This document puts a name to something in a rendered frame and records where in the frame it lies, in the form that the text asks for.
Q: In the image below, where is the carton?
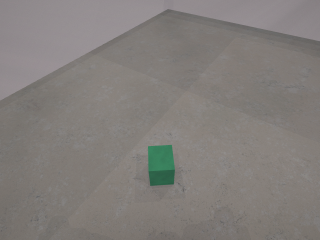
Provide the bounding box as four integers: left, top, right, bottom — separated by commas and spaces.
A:
148, 145, 175, 186

